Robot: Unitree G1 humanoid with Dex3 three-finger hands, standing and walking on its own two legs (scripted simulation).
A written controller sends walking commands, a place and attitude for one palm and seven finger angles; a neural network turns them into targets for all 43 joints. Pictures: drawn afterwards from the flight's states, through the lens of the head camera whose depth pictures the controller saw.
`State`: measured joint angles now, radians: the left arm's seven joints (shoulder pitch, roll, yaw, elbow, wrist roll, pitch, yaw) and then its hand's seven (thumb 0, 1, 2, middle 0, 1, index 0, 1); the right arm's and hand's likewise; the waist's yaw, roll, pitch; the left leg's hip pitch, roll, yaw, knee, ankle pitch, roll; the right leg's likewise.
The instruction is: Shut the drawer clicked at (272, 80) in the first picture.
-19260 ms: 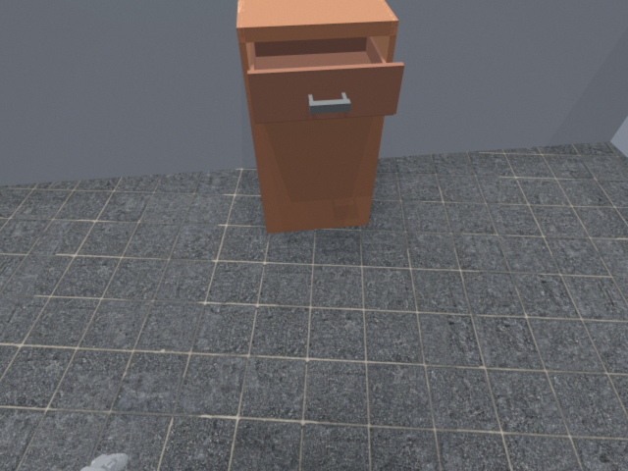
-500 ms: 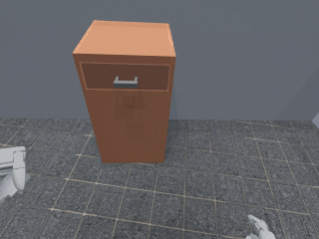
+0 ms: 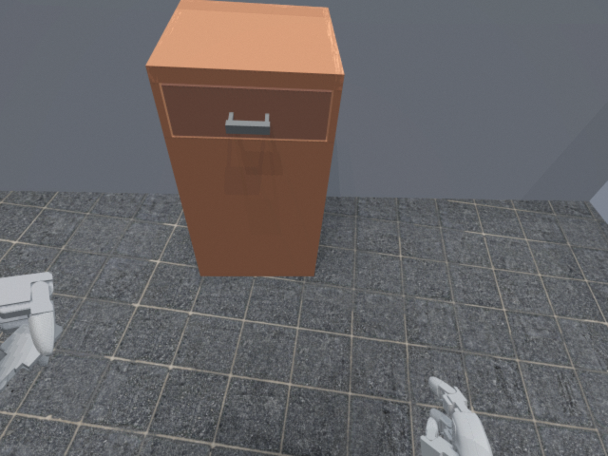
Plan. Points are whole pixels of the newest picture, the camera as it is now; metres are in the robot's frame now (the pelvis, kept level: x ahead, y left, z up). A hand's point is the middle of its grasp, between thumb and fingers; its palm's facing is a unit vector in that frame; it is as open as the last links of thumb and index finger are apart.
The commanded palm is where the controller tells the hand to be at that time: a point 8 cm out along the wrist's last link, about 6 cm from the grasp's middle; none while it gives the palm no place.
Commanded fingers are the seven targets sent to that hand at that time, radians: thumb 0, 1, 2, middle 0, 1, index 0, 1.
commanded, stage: stop stepping back and stand still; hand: left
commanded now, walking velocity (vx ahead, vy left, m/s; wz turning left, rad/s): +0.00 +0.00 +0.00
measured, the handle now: (248, 122) +0.85 +0.17 -0.04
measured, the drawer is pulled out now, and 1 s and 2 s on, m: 0.00 0.00 0.00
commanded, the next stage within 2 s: let the arm hang, fingers relaxed in 0.36 s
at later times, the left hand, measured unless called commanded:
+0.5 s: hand (34, 357) +0.18 +0.27 +0.13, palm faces +0.29 -0.82 -0.49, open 3.2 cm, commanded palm none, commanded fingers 0.00 0.90 0.90 -1.28 -1.47 -1.28 -1.47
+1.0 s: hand out of the picture -0.14 +0.19 -0.17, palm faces +0.09 -0.98 -0.18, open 4.9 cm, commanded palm none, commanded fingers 0.00 0.90 0.90 -0.28 -0.39 -0.28 -0.39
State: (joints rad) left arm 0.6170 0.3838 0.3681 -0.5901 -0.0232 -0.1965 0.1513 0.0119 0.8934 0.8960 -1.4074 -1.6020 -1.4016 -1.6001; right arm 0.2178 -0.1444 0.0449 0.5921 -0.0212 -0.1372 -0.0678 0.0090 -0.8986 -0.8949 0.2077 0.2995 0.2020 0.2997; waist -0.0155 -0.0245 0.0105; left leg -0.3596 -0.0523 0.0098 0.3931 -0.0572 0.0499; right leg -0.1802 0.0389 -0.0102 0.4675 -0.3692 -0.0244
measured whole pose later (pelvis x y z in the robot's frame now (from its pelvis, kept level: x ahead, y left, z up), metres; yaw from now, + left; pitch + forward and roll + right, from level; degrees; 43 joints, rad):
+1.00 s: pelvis -0.04 +0.03 +0.00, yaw +3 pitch +0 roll -2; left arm 0.43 0.17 0.02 1.14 0.02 0.03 0.02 0.01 0.91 0.89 -0.65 -0.80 -0.63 -0.81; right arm 0.33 -0.20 -0.03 1.07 -0.02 0.01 -0.04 0.00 -0.91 -0.90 0.20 0.30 0.20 0.30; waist 0.01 0.00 0.07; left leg -0.29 -0.03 -0.05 0.53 -0.25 0.03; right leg -0.21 0.03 -0.04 0.48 -0.28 -0.01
